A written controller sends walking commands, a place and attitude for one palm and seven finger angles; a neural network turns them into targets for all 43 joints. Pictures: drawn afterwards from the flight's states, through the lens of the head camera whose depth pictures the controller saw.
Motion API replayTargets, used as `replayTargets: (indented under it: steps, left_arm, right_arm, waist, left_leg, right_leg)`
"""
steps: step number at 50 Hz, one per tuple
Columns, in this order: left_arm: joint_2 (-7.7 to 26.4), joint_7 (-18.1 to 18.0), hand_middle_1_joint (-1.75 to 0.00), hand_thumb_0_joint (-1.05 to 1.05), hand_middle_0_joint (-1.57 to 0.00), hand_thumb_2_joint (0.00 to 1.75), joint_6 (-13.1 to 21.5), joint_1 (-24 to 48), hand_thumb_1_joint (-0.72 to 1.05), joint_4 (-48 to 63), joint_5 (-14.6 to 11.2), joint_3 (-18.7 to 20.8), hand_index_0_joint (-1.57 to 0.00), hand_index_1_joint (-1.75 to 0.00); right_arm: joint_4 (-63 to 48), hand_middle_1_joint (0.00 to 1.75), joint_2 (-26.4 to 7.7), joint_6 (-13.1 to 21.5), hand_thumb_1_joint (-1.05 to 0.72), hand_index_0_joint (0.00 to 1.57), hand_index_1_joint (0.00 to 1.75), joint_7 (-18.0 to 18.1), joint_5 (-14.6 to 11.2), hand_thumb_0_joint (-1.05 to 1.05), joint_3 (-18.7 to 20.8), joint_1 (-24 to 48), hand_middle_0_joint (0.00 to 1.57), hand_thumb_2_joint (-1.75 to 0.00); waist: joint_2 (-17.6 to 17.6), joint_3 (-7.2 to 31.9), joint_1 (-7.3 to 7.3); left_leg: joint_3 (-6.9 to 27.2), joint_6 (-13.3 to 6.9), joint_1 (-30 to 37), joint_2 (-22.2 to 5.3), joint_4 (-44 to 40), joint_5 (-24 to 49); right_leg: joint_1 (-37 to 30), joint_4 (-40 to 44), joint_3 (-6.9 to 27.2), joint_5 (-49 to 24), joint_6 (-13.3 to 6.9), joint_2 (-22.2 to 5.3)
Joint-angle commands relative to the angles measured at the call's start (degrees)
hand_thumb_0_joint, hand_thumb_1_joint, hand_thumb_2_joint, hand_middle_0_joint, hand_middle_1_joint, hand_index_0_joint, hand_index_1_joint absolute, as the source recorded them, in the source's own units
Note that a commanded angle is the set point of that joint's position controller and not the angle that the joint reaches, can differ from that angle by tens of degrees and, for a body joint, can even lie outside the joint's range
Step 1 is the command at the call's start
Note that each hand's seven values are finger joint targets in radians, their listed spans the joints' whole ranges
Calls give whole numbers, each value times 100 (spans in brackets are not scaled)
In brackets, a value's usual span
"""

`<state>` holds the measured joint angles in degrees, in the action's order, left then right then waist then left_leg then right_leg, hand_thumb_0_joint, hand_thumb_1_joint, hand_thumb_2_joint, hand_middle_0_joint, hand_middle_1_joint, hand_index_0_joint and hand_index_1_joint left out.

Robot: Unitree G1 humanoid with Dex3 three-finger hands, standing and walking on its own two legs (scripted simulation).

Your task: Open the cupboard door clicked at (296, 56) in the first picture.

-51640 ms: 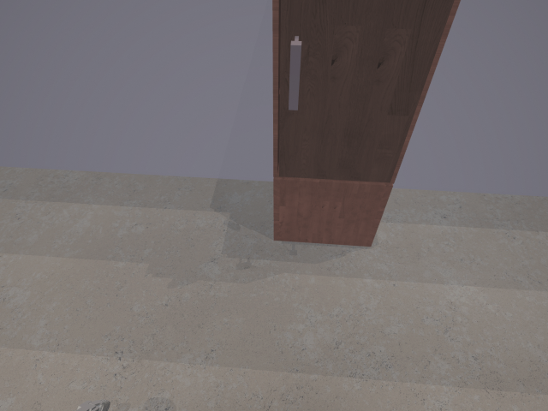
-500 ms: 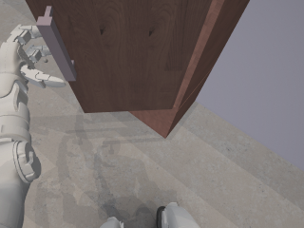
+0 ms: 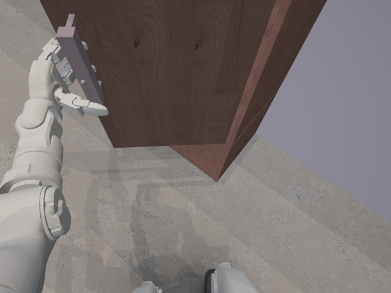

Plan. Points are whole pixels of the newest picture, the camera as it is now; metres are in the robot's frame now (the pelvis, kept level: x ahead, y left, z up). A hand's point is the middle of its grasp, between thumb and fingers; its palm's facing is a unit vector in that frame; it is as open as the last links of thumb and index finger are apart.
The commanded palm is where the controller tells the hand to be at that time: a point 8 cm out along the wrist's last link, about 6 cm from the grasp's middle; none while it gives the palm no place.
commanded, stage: slide the fingers in behind the handle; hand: left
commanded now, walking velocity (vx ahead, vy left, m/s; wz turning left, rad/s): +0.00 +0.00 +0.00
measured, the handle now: (86, 64) +0.56 +0.18 +0.10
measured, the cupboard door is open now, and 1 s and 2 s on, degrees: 43 43 74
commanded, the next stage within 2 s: close the thumb around the handle in 0.40 s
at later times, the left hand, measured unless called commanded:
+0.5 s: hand (84, 82) +0.51 +0.18 +0.10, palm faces -0.01 -1.00 -0.01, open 13.9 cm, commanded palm +0.48 +0.23 +0.10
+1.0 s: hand (90, 80) +0.51 +0.17 +0.10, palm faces -0.02 -1.00 -0.01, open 7.5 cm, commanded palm +0.48 +0.22 +0.10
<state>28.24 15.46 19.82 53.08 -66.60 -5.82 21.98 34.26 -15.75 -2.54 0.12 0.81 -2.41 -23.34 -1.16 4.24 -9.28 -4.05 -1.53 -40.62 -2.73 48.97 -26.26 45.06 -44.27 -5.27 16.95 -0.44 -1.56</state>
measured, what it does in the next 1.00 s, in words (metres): stands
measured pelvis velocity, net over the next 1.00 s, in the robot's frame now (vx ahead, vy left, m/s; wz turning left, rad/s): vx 0.00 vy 0.00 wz -0.01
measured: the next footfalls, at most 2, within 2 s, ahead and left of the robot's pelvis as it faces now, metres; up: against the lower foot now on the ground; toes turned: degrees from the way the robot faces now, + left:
none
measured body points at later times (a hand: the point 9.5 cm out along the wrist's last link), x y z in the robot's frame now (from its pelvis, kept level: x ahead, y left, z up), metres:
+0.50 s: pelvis -0.01 -0.01 +0.00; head +0.11 +0.00 +0.43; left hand +0.50 +0.23 +0.11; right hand -0.01 -0.27 -0.11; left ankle -0.03 +0.10 -0.70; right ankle +0.04 -0.12 -0.70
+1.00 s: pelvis +0.00 +0.00 +0.00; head +0.11 +0.00 +0.44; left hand +0.51 +0.22 +0.11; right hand +0.00 -0.26 -0.11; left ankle -0.03 +0.10 -0.70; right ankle +0.04 -0.12 -0.70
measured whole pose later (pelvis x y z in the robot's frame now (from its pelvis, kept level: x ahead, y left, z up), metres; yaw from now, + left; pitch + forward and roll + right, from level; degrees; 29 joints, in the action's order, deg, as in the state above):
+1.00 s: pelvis +0.00 +0.00 +0.00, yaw +0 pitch +18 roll -1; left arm 27.6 14.4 20.5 53.3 -66.7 -5.6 22.4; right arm 34.9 -15.8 -1.9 0.1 0.9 -2.2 -24.3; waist -1.7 4.3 -9.4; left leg -4.3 -1.3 -40.8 -2.8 48.6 -26.0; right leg 45.6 -44.3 -4.8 16.8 -0.7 -1.3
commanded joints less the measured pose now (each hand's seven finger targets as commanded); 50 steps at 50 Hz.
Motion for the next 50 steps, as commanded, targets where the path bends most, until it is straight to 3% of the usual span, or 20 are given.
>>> replayTargets:
  steps: [1, 4, 5, 11, 14, 16, 18, 22, 25, 28, 29, 33, 34, 36, 38, 39, 41, 43, 44, 50]
  left_arm:
    - [1280, -47, -120, 0, -30, 30, 450, 2697, -50, 1211, -103, 127, -30, -120]
    - [1462, -73, -120, 0, -30, 30, 433, 2449, -50, 1201, -36, 254, -30, -120]
    - [1257, -79, -120, 0, -30, 30, 400, 2506, -50, 1136, -44, 100, -30, -120]
    - [1504, -126, -120, 0, -30, 30, 443, 2592, -50, 1112, -48, 301, -30, -120]
    - [1319, -73, -120, 0, -30, 30, 482, 2771, -50, 1227, -20, 73, -30, -120]
    - [1486, -75, -120, 0, -30, 30, 422, 2589, -50, 968, -52, 247, -30, -120]
    - [1519, -54, -120, 0, -30, 30, 427, 2714, -50, 1064, -74, 249, -30, -120]
    - [1699, 1, -120, 0, -30, 30, 448, 2512, -50, 1066, -70, 374, -30, -120]
    - [1627, 58, -120, 0, -30, 30, 434, 2657, -50, 1076, -79, 256, -30, -120]
    - [1480, 67, -122, 0, -31, 37, 440, 2801, -33, 1192, -127, 165, -31, -122]
    - [1596, 67, -122, 0, -32, 40, 440, 2804, -28, 1165, -122, 247, -32, -122]
    - [1287, 18, -125, 0, -33, 49, 419, 2978, -5, 1084, -120, 7, -33, -125]
    - [1556, -19, -125, 0, -34, 52, 443, 3015, 0, 1182, -79, 201, -34, -125]
    - [1334, -43, -127, 0, -34, 56, 398, 2950, 12, 1032, -60, 38, -34, -127]
    - [1541, -77, -128, 0, -35, 61, 426, 2808, 23, 1033, -73, 249, -35, -128]
    - [1548, -84, -128, 0, -36, 64, 432, 2851, 28, 1093, -38, 220, -36, -128]
    - [1339, -89, -130, 0, -36, 68, 443, 2751, 40, 1134, -20, 91, -36, -130]
    - [1426, -108, -131, 0, -37, 73, 446, 2709, 51, 1115, -81, 204, -37, -131]
    - [1468, -104, -131, 0, -38, 76, 441, 2613, 56, 1135, -58, 257, -38, -131]
    - [1386, -156, -135, 0, -40, 90, 474, 2516, 90, 1349, -44, 210, -40, -135]
  right_arm:
    - [-176, 30, -1021, 101, -90, 20, 30, 60, -15, 0, 403, -1010, 20, -90]
    - [-251, 30, -1018, 76, -90, 20, 30, 65, -27, 0, 386, -985, 20, -90]
    - [-235, 30, -996, 77, -90, 20, 30, 57, -31, 0, 381, -968, 20, -90]
    - [-200, 30, -1033, 102, -90, 20, 30, 87, -22, 0, 392, -1022, 20, -90]
    - [-191, 30, -1005, 121, -90, 20, 30, 93, -30, 0, 381, -980, 20, -90]
    - [-173, 30, -1048, 121, -90, 20, 30, 107, -38, 0, 387, -1021, 20, -90]
    - [-224, 30, -1055, 134, -90, 20, 30, 126, -34, 0, 360, -1006, 20, -90]
    - [-222, 30, -1059, 143, -90, 20, 30, 129, -41, 0, 373, -993, 20, -90]
    - [-192, 30, -1061, 136, -90, 20, 30, 141, -53, 0, 375, -1000, 20, -90]
    - [-216, 30, -1061, 160, -90, 20, 30, 154, -49, 0, 376, -996, 20, -90]
    - [-174, 30, -1077, 155, -90, 20, 30, 151, -45, 0, 385, -1016, 20, -90]
    - [-142, 30, -1059, 189, -90, 20, 30, 150, -33, 0, 369, -1031, 20, -90]
    - [-108, 30, -1084, 179, -90, 20, 30, 150, -19, 0, 385, -1056, 20, -90]
    - [-95, 30, -1057, 185, -90, 20, 30, 131, -20, 0, 375, -1041, 20, -90]
    - [-149, 30, -1084, 185, -90, 20, 30, 137, -3, 0, 378, -1073, 20, -90]
    - [-139, 30, -1063, 182, -90, 20, 30, 127, -10, 0, 376, -1049, 20, -90]
    - [-155, 30, -1035, 180, -90, 20, 30, 94, -7, 0, 386, -1038, 20, -90]
    - [-188, 30, -1060, 163, -90, 20, 30, 101, -5, 0, 385, -1077, 20, -90]
    - [-197, 30, -1047, 151, -90, 20, 30, 93, -15, 0, 397, -1044, 20, -90]
    - [-220, 30, -1014, 114, -90, 20, 30, 75, -19, 0, 410, -1019, 20, -90]
  waist:
    - [-487, 2646, -64]
    - [-512, 2746, 61]
    - [-539, 2604, -17]
    - [-259, 2627, -6]
    - [-618, 2637, -64]
    - [-208, 2477, -50]
    - [-440, 2514, -55]
    - [-306, 2664, 8]
    - [-337, 2565, -70]
    - [-558, 2572, -113]
    - [-564, 2705, -72]
    - [-523, 2493, -180]
    - [-626, 2721, -114]
    - [-496, 2535, -177]
    - [-399, 2703, -94]
    - [-607, 2782, -88]
    - [-672, 2728, -53]
    - [-327, 2705, -70]
    - [-522, 2808, -3]
    - [-513, 2775, 21]
  left_leg:
    - [537, 84, 1177, 148, -495, 2659]
    - [502, 70, 1053, 173, -523, 2690]
    - [474, 61, 1033, 177, -536, 2577]
    - [460, 31, 829, 198, -571, 2304]
    - [451, 31, 988, 202, -556, 2291]
    - [437, 7, 716, 207, -582, 2057]
    - [424, -2, 702, 239, -590, 2025]
    - [381, -6, 594, 232, -581, 2039]
    - [402, -14, 629, 221, -573, 1957]
    - [444, -9, 875, 217, -581, 2066]
    - [474, 15, 932, 207, -566, 2112]
    - [516, 8, 960, 202, -561, 2086]
    - [537, 32, 1044, 191, -537, 2191]
    - [531, 32, 959, 191, -540, 2164]
    - [524, 15, 928, 200, -514, 2270]
    - [515, 40, 983, 199, -514, 2347]
    - [534, 66, 1099, 183, -511, 2476]
    - [533, 31, 994, 183, -508, 2517]
    - [491, 51, 1022, 188, -510, 2572]
    - [476, 60, 1099, 174, -531, 2723]
  right_leg:
    - [-1671, 167, 301, -1989, -86, 327]
    - [-1871, 128, 322, -2096, -95, 316]
    - [-1773, 175, 323, -2027, -80, 314]
    - [-2000, 204, 363, -1993, -75, 315]
    - [-1815, 215, 375, -1916, -72, 311]
    - [-1945, 253, 384, -1825, -65, 315]
    - [-1963, 235, 396, -1827, -86, 302]
    - [-2202, 246, 446, -1973, -70, 293]
    - [-2048, 265, 437, -1864, -55, 298]
    - [-1854, 259, 382, -1803, -86, 308]
    - [-1835, 251, 389, -1785, -73, 307]
    - [-1617, 259, 339, -1654, -82, 318]
    - [-1671, 223, 359, -1716, -79, 309]
    - [-1603, 247, 338, -1698, -67, 308]
    - [-1776, 199, 346, -1838, -86, 321]
    - [-1769, 182, 365, -1899, -75, 303]
    - [-1668, 172, 328, -1901, -88, 310]
    - [-1829, 162, 315, -2024, -91, 331]
    - [-1872, 155, 345, -2098, -83, 319]
    - [-1912, 157, 339, -2223, -81, 325]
